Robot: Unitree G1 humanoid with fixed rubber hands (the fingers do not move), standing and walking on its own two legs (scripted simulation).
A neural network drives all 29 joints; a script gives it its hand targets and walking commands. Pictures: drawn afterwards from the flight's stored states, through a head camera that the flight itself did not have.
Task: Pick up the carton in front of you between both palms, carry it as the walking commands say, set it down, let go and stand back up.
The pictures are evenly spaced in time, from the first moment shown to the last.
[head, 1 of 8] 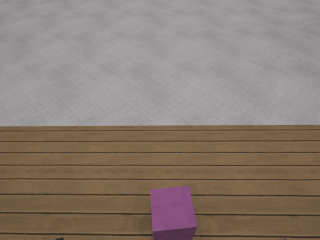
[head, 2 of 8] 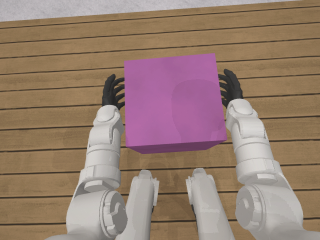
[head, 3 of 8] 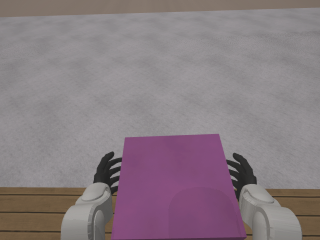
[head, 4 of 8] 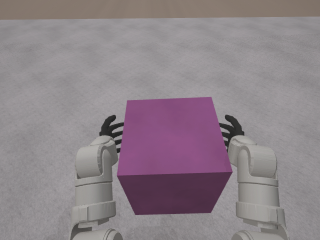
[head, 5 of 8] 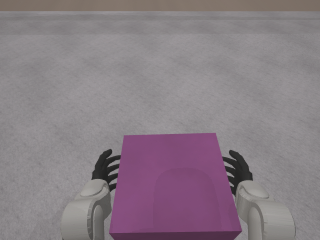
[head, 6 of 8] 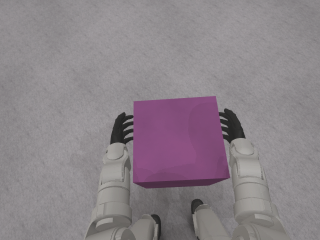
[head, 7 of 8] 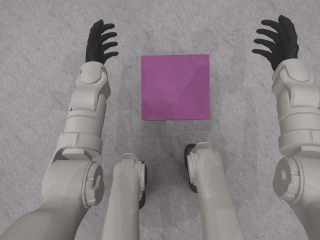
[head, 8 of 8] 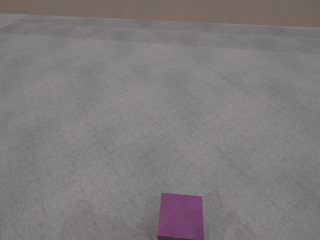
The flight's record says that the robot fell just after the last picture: no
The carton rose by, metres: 0.70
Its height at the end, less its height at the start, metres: -0.15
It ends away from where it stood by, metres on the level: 2.46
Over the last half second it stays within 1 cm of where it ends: yes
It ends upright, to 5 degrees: yes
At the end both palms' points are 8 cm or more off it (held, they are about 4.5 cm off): yes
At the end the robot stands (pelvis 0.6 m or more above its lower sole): yes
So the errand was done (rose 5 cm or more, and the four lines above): yes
